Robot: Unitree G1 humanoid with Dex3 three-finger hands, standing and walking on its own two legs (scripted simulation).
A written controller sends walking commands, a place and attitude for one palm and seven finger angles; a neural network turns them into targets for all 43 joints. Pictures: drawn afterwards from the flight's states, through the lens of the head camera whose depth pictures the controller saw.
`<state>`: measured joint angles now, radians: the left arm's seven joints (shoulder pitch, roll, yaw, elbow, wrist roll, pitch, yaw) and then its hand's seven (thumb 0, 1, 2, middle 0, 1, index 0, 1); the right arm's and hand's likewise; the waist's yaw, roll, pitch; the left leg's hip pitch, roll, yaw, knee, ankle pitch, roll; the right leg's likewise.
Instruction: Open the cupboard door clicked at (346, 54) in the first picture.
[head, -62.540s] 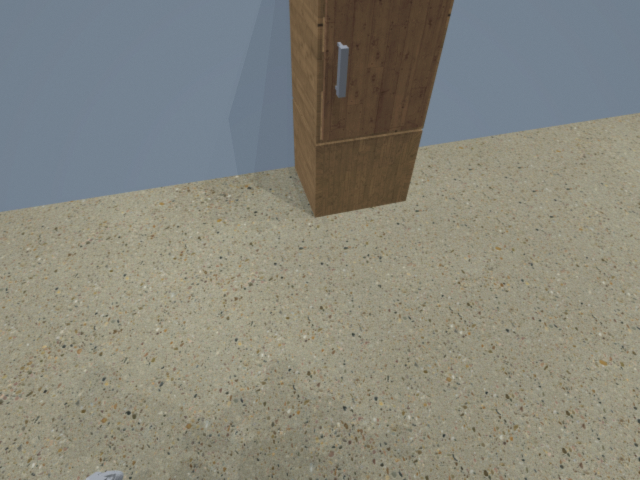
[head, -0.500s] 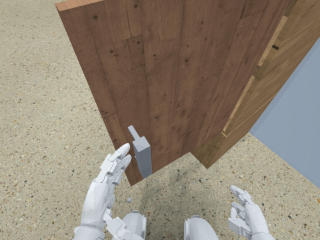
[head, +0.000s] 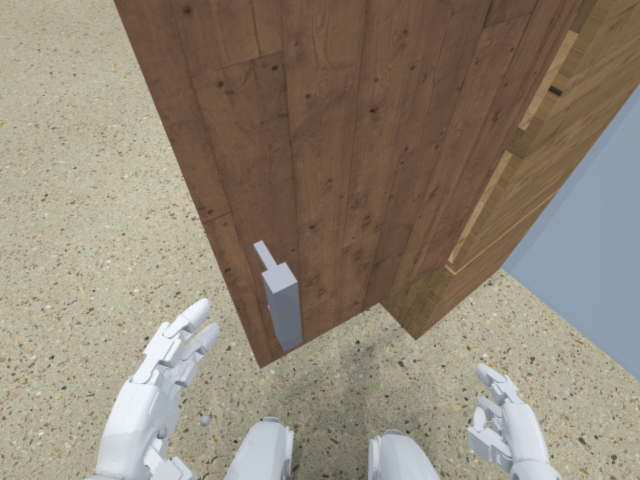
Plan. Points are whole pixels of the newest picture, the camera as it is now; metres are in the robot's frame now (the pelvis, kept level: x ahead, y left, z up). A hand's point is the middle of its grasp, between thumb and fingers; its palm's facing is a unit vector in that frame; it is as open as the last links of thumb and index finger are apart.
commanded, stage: draw the hand back to the body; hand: left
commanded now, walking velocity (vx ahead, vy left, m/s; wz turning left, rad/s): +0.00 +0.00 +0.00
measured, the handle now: (276, 298) +0.31 +0.08 +0.07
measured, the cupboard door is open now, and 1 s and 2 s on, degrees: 82 82 82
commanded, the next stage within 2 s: step back with the hand held close in 1.58 s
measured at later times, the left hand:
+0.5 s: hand (109, 394) +0.18 +0.19 +0.15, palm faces -0.08 -1.00 -0.05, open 16.2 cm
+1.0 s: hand out of the picture +0.22 +0.26 +0.24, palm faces +0.33 -0.86 -0.39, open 11.5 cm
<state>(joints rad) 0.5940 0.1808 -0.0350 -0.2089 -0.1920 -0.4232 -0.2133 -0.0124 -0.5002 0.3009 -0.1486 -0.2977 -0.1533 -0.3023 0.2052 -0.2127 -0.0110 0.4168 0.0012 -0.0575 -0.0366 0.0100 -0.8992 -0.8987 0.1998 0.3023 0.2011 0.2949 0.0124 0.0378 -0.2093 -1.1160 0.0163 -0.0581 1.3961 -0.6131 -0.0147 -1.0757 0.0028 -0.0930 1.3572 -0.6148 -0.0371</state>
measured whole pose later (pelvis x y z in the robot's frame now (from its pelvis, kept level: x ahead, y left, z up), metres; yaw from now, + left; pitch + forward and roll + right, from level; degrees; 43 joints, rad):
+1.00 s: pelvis +0.05 +0.03 +0.12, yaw -1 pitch +0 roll -1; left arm 0.60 0.33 0.20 -0.46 -0.05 0.02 0.14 0.00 0.25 0.62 -0.18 -0.30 -0.18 -0.30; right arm 0.27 -0.22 0.07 0.53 0.01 -0.10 -0.11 0.01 -0.90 -0.90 0.20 0.30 0.20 0.30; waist 0.05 0.06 -0.08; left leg -0.27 -0.01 0.01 0.65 -0.38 0.03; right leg -0.24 -0.01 -0.03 0.59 -0.35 0.02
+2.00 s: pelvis +0.02 +0.01 +0.14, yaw -4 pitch +0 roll -1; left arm 0.55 0.39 0.36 -0.40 -0.05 -0.12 0.11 0.01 0.89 0.90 -0.21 -0.30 -0.21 -0.30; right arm 0.17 -0.25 -0.01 0.58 0.01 0.00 -0.09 0.01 -0.90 -0.90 0.20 0.30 0.20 0.30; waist 0.00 0.06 0.00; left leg -0.19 0.02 0.05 0.41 -0.22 0.01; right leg -0.18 0.02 0.02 0.36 -0.18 0.00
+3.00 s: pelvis -0.13 +0.03 +0.13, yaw +3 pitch +2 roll -1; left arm 0.55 0.41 0.41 -0.53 -0.01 -0.21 0.16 0.01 0.89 0.90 -0.21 -0.30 -0.21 -0.30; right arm 0.17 -0.21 -0.01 0.65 -0.01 -0.06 -0.07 0.01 -0.90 -0.90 0.20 0.30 0.20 0.30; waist 0.03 -0.04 -0.01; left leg -0.36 -0.01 0.03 0.61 -0.24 -0.02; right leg -0.34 0.06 0.12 0.51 -0.21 0.02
